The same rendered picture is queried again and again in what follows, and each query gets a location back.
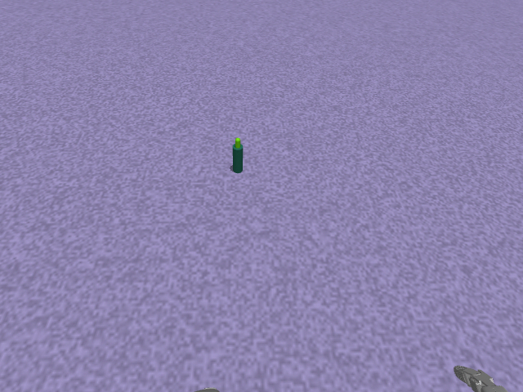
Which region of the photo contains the right robot hand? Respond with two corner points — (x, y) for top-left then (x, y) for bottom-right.
(454, 366), (508, 392)

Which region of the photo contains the bottle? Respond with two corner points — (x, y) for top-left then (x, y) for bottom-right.
(233, 138), (243, 173)

